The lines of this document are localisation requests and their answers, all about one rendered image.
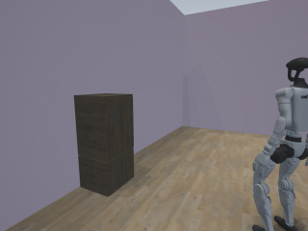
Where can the left robot hand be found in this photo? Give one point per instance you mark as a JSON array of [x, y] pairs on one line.
[[264, 160]]

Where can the robot left forearm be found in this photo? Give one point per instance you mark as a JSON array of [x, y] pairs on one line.
[[276, 136]]

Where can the left robot upper arm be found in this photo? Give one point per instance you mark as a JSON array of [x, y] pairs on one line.
[[283, 98]]

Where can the cupboard door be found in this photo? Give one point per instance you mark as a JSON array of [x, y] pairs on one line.
[[120, 136]]

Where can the right robot thigh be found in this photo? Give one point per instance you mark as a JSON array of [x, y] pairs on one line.
[[286, 169]]

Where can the humanoid robot head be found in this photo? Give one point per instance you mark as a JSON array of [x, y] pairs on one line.
[[298, 64]]

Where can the handle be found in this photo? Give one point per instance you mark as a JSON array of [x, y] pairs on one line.
[[114, 116]]

